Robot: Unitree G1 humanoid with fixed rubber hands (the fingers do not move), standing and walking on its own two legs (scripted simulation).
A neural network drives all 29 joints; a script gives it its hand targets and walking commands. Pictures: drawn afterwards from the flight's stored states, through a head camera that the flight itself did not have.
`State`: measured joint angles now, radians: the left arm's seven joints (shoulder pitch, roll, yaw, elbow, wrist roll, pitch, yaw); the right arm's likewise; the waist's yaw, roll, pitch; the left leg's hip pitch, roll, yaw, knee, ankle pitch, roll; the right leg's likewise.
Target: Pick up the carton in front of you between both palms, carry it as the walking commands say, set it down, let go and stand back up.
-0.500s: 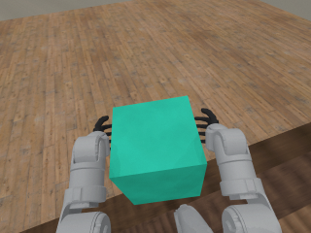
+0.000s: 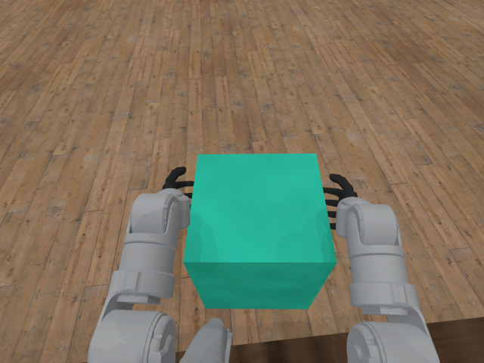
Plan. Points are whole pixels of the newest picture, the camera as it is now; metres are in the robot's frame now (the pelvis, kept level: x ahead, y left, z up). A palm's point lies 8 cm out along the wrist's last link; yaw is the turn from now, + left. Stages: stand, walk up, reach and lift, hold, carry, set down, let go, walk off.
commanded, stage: carry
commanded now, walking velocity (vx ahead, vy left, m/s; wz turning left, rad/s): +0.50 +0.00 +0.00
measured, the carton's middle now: (256, 236) +0.35 +0.03 -0.02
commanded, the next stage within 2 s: none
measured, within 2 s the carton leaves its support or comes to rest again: neither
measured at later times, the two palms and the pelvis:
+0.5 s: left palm (231, 131) +0.79 +0.13 -0.14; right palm (321, 138) +0.77 -0.15 -0.13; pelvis +0.43 +0.01 -0.23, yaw +1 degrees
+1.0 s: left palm (229, 87) +1.16 +0.19 -0.21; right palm (296, 92) +1.15 -0.09 -0.22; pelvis +0.80 +0.04 -0.28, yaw -1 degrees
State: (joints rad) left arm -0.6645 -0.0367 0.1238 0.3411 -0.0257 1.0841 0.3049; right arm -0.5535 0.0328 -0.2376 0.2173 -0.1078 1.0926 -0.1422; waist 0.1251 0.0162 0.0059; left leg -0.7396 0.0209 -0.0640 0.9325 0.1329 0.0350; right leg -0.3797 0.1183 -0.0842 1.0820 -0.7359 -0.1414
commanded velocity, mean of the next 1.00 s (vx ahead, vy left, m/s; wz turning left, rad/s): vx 0.50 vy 0.00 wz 0.00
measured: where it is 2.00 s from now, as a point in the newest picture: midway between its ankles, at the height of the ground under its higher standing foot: (264, 176)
